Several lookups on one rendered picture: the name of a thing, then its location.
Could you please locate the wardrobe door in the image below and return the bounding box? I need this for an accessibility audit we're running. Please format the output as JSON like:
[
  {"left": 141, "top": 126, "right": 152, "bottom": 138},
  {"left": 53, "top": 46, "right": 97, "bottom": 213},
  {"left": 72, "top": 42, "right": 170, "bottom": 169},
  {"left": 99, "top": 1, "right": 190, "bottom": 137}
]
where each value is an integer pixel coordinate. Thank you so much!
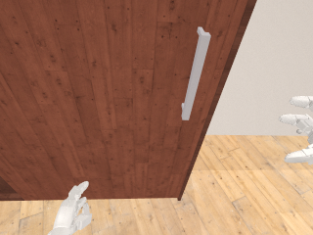
[
  {"left": 0, "top": 0, "right": 248, "bottom": 201},
  {"left": 0, "top": 176, "right": 18, "bottom": 194}
]

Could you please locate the robot right hand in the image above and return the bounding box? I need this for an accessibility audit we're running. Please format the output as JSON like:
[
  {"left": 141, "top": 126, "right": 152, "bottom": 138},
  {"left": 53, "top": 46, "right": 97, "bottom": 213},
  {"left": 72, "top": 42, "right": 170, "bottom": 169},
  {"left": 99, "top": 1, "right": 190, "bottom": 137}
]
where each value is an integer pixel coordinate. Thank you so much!
[{"left": 278, "top": 96, "right": 313, "bottom": 165}]

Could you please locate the handle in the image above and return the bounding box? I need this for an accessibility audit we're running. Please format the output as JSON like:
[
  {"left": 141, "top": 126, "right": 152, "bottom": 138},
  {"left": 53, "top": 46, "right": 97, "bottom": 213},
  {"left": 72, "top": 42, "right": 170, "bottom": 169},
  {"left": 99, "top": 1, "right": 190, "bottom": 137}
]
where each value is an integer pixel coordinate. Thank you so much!
[{"left": 181, "top": 26, "right": 211, "bottom": 120}]

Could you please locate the robot left hand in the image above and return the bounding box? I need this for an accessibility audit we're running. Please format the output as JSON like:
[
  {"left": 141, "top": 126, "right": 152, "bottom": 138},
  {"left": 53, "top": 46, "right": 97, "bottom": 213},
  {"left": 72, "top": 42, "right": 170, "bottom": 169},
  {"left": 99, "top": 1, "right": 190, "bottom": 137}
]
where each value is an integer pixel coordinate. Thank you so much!
[{"left": 53, "top": 181, "right": 92, "bottom": 234}]

